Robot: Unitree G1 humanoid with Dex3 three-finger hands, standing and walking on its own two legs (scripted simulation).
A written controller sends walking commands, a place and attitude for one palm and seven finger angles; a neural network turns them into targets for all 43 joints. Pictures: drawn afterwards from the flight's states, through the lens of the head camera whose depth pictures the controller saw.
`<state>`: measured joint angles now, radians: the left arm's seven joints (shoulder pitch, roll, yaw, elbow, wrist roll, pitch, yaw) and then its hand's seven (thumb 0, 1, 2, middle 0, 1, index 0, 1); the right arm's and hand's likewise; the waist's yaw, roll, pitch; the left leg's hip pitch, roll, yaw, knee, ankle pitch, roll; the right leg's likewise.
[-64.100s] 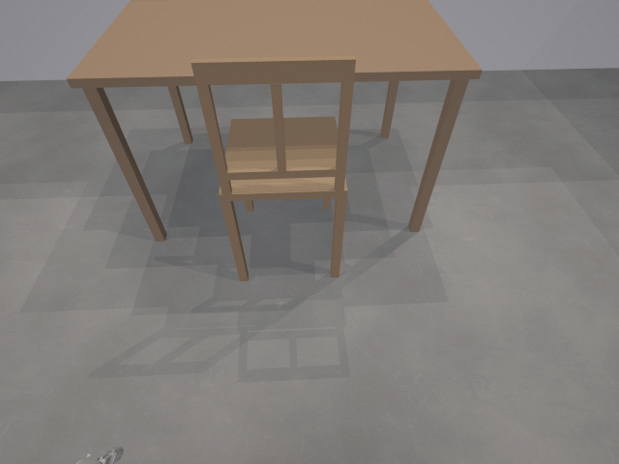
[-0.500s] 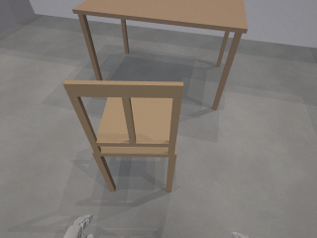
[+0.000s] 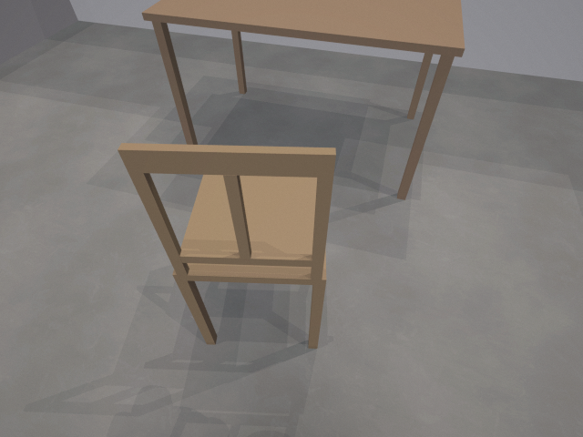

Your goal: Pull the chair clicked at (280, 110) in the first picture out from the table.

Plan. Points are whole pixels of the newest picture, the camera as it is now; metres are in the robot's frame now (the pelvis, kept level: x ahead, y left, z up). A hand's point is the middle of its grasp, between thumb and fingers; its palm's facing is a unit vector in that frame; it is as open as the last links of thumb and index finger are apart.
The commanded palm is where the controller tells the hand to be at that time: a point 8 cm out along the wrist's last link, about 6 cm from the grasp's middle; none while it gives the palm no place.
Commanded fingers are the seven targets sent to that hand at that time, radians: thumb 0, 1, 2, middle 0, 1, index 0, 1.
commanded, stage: let the arm hang, fingers relaxed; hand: left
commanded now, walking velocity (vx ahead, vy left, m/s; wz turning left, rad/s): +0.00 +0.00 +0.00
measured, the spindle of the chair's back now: (239, 219) +0.54 +0.14 -0.09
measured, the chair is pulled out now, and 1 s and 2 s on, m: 0.66 0.66 0.66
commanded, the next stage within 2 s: look to check the result in 0.38 s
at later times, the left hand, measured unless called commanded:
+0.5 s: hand out of the picture -0.01 +0.16 -0.17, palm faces +0.05 -0.98 -0.18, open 7.4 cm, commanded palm none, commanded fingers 0.00 0.90 0.90 -0.20 -0.30 -0.20 -0.30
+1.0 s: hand out of the picture +0.01 +0.16 -0.17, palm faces +0.05 -0.98 -0.19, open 7.3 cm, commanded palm none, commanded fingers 0.00 0.90 0.90 -0.20 -0.30 -0.20 -0.30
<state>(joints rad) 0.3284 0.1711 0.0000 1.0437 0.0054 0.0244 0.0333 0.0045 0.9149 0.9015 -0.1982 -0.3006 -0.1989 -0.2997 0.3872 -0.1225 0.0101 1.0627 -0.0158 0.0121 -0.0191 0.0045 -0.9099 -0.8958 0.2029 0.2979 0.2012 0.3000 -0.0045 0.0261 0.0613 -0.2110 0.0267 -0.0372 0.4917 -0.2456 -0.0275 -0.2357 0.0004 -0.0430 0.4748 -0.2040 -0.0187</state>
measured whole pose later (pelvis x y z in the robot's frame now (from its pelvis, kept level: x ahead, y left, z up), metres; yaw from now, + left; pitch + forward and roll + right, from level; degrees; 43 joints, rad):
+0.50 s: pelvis +0.00 +0.00 +0.00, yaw +0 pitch -2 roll +0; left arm 0.32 0.12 0.00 1.05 0.01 0.01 0.04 0.01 0.91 0.90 -0.20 -0.30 -0.20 -0.30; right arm 0.36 -0.09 0.00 1.05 -0.01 0.00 -0.03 0.00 -0.91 -0.90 0.20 0.30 0.20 0.30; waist 0.00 0.01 0.06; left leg -0.22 0.02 -0.04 0.49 -0.24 -0.03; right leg -0.25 0.00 -0.05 0.48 -0.20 -0.02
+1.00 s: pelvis +0.01 -0.01 +0.00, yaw +0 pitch -2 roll +0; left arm 0.31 0.13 0.01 1.05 0.01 0.01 0.04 0.01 0.92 0.90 -0.20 -0.30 -0.20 -0.30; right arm 0.34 -0.10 0.01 1.06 -0.01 0.00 -0.04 0.00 -0.91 -0.90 0.20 0.30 0.20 0.30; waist 0.00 0.01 0.07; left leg -0.20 0.03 -0.04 0.48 -0.25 -0.04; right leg -0.23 0.00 -0.05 0.48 -0.22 -0.03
